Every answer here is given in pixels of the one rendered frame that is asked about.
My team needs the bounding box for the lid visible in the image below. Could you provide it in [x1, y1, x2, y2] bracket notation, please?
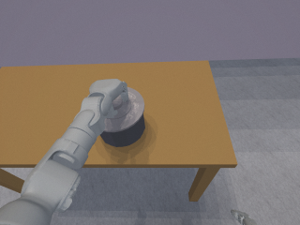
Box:
[104, 87, 145, 132]

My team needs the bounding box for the right robot hand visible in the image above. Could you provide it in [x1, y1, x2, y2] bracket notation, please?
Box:
[231, 209, 258, 225]

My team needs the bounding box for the pot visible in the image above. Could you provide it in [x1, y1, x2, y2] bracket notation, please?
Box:
[100, 114, 145, 147]

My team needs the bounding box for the robot left forearm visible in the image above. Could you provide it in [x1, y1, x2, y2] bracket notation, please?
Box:
[21, 90, 113, 196]

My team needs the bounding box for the robot left upper arm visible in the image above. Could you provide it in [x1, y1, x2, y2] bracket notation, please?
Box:
[0, 158, 82, 225]

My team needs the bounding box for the table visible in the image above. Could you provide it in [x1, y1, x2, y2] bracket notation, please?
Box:
[0, 60, 238, 202]

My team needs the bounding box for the left robot hand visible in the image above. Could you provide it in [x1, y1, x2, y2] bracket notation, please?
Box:
[89, 79, 128, 118]

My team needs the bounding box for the knob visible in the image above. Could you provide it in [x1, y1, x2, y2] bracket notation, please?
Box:
[112, 96, 123, 110]

